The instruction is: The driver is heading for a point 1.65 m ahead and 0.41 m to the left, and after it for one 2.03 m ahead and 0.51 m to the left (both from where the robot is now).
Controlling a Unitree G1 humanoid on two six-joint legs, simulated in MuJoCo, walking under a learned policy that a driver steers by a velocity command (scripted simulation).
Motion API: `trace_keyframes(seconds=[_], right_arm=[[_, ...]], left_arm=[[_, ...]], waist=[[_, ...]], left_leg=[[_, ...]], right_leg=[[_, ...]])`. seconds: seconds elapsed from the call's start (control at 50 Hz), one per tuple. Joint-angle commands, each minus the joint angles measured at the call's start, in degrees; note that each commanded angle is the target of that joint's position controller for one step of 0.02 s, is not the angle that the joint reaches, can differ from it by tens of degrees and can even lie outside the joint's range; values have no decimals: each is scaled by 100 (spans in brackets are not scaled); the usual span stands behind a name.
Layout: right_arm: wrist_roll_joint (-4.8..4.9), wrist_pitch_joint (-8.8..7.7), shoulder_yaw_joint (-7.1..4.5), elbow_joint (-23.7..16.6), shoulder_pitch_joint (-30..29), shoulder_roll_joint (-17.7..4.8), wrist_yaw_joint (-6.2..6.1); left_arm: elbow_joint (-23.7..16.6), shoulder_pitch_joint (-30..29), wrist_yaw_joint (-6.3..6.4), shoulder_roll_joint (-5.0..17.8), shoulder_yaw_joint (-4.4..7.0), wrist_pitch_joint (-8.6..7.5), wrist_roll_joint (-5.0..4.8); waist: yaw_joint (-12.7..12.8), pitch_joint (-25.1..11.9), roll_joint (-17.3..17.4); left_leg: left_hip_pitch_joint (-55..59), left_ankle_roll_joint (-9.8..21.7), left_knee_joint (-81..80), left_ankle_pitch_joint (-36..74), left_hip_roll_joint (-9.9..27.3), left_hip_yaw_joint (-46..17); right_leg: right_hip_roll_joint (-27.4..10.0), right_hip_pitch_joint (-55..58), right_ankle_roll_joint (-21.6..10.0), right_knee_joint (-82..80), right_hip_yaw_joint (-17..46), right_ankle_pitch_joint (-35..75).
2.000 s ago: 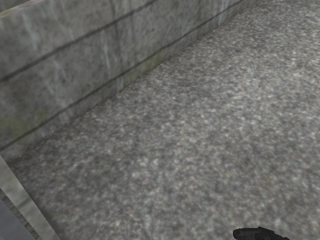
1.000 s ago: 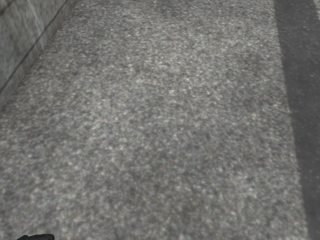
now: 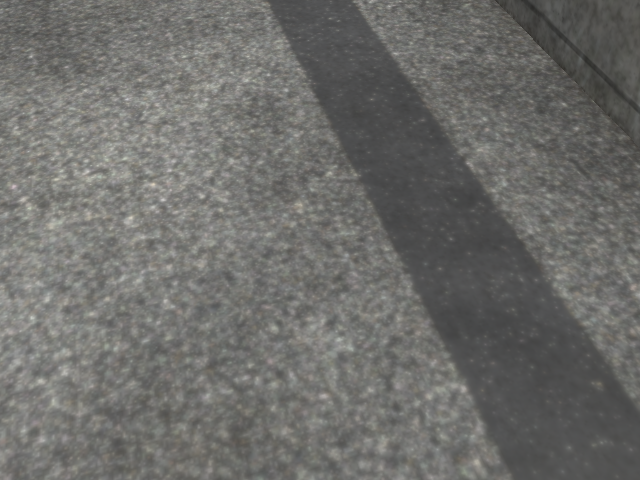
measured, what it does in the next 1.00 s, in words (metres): stands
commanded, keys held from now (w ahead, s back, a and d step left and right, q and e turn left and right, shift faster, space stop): no key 0.84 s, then w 0.16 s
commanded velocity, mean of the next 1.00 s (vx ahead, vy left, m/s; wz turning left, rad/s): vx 0.02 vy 0.00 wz -0.03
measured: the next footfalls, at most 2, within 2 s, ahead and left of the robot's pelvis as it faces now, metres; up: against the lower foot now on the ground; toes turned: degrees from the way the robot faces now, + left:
right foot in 1.42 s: +0.32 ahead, -0.12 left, +0.00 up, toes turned -3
left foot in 1.88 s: +0.67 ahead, +0.09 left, +0.00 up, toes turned +2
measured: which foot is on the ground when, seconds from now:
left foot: down 0.00-1.00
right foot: down 0.00-1.00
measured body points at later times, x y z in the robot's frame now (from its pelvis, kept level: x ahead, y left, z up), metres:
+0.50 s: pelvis +0.01 -0.02 +0.00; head +0.02 -0.02 +0.45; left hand +0.14 +0.21 -0.12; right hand +0.09 -0.27 -0.13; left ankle +0.00 +0.14 -0.73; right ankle +0.00 -0.13 -0.73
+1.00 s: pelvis +0.04 +0.00 +0.01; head +0.04 +0.00 +0.46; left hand +0.09 +0.26 -0.12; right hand +0.06 -0.26 -0.13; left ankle +0.00 +0.13 -0.73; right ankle +0.00 -0.13 -0.73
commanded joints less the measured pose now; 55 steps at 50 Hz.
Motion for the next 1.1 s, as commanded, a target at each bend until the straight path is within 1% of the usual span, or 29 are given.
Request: trace_keyframes(seconds=[0.02,0.04,0.08,0.1,0.12,0.18,0.2,0.26,0.28,0.32,0.36,0.38,0.44,0.56,0.8,0.84,0.86,0.88,0.9,0.92,0.94,0.96,0.98,1.0,1.02,1.04,1.06,1.08,1.1], right_arm=[[-70,-125,-159,-369,-167,-600,-66],[-66,-83,-156,-335,-148,-550,-101],[-62,-51,-162,-309,-24,-515,-120],[-46,-76,-164,-239,46,-509,-132],[-37,-94,-164,-187,48,-536,-141],[-32,-109,-166,-32,157,-521,-159],[-68,-112,-178,27,211,-535,-178],[-56,-127,-199,169,296,-575,-212],[-20,-104,-214,202,266,-640,-224],[-19,-87,-210,280,318,-634,-233],[-16,-103,-219,372,352,-663,-251],[-22,-111,-207,411,386,-633,-260],[-1,-105,-214,535,435,-686,-266],[-16,-75,-174,748,486,-670,-276],[-3,-38,-72,1279,686,-599,-291],[-9,-4,-54,1372,729,-577,-286],[-11,3,-27,1469,843,-514,-274],[79,-10,-213,1174,595,-998,101],[-25,3,-332,1155,528,-1279,232],[-131,-10,-364,1121,582,-1196,249],[-220,-66,-347,1065,516,-946,187],[-292,-204,-300,926,412,-644,88],[-317,-349,-286,779,226,-528,8],[-258,-434,-267,625,49,-447,-33],[-166,-493,-281,627,232,-484,-35],[-146,-540,-284,775,697,-514,-20],[-181,-577,-301,946,1239,-549,-12],[-228,-604,-345,1131,2059,-788,-52],[-262,-629,-375,1104,2542,-1125,-85]], left_arm=[[-418,-290,-148,400,129,-91,36],[-420,-318,-169,451,127,-98,26],[-369,-273,-170,467,115,-131,6],[-287,-170,-175,400,82,-122,5],[-284,-100,-186,446,84,-129,23],[-208,-112,-183,408,54,-143,26],[-194,-83,-167,411,43,-163,15],[-87,-22,-134,408,26,-183,3],[-71,31,-129,391,10,-208,-5],[8,93,-127,385,-1,-226,0],[44,136,-95,391,-1,-224,-24],[94,190,-81,429,2,-227,-19],[204,276,-57,448,4,-235,-31],[427,432,-28,506,4,-208,-33],[901,715,41,608,-9,-138,-55],[1023,781,20,613,-19,-137,-36],[1123,897,47,588,-28,-146,-55],[1007,779,-291,1085,160,-277,-51],[1078,860,-394,1461,339,-324,55],[1100,1073,-388,1435,395,-392,140],[1150,1317,-292,1337,418,-479,177],[1029,1110,-136,1220,391,-555,133],[825,675,7,1120,346,-596,94],[666,288,85,1039,319,-600,52],[585,49,122,998,299,-530,37],[667,107,108,976,292,-419,94],[694,204,73,817,267,-367,209],[573,49,-6,427,157,-394,332],[388,-306,-98,357,155,-526,438]], waist=[[120,-525,-778],[117,-333,-743],[103,-157,-636],[122,-241,-518],[168,-224,-458],[149,-164,-364],[172,-142,-321],[164,-146,-173],[201,-136,-169],[186,-198,-143],[178,-202,-87],[173,-206,-81],[187,-222,-42],[184,-192,-63],[209,-72,11],[217,-61,12],[206,-184,68],[159,625,152],[242,910,-48],[319,825,-229],[421,621,-461],[391,393,-702],[310,318,-685],[163,301,-718],[-15,225,-625],[-131,129,-587],[-305,91,-290],[-586,24,555],[-866,123,1232]], left_leg=[[-76,81,-255,42,50,23],[-89,92,-243,24,37,42],[-82,118,-312,117,77,-14],[-46,112,-342,229,96,-33],[-96,119,-311,214,85,-14],[-77,93,-380,284,143,-55],[-73,68,-388,324,128,-49],[39,27,-458,435,163,-66],[36,24,-446,458,167,-90],[110,19,-456,514,184,-96],[184,3,-519,561,195,-105],[224,-7,-531,575,195,-102],[234,-9,-521,626,192,-86],[226,-5,-516,693,179,-54],[200,33,-566,806,127,-12],[184,65,-540,814,112,0],[255,72,-488,288,15,100],[-166,119,-1081,-1250,73,15],[-436,291,-1033,-2040,23,-31],[-598,403,-836,-2086,18,-34],[-750,442,-451,-1561,-27,52],[-648,454,-112,-869,-113,231],[-268,587,-57,-579,-98,143],[198,704,-371,-534,-62,52],[714,784,-958,-281,-87,148],[1363,812,-1292,76,-130,275],[1817,870,-1388,43,45,45],[2651,1534,-1581,-420,921,-1445],[3386,2316,-2173,-112,2049,-3038]], right_leg=[[-532,287,-594,-690,652,254],[-452,100,-557,-735,615,24],[-426,-77,-520,-760,604,-147],[-370,-2,-516,-747,575,-44],[-372,75,-508,-751,583,61],[-361,83,-543,-762,606,184],[-343,101,-578,-775,592,273],[-317,127,-589,-779,567,464],[-308,130,-600,-774,540,582],[-290,167,-605,-766,509,731],[-271,182,-580,-762,469,815],[-251,187,-555,-757,435,853],[-198,247,-528,-696,351,1046],[-141,288,-499,-651,247,1268],[-75,343,-434,-658,118,1359],[-59,345,-437,-668,94,1361],[12,343,-426,-671,20,649],[-55,-210,-534,-1329,241,-1611],[-189,-331,-762,-1552,453,-2607],[-500,-96,-1018,-1724,864,-2916],[-908,411,-1321,-1926,1425,-2908],[-1298,669,-1561,-2204,1919,-2745],[-1495,439,-1696,-2355,2099,-2367],[-1428,141,-1620,-2432,1930,-2009],[-1249,35,-1527,-2314,1614,-1881],[-997,-171,-1439,-2026,1242,-1715],[-656,-340,-1279,-1453,799,-1381],[10,-1375,-813,138,103,-937],[372,-2820,-562,1618,-35,-1506]])
Over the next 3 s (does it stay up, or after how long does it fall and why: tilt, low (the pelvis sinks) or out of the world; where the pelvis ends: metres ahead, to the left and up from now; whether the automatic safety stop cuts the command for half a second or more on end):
stays up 0.73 0.02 0.01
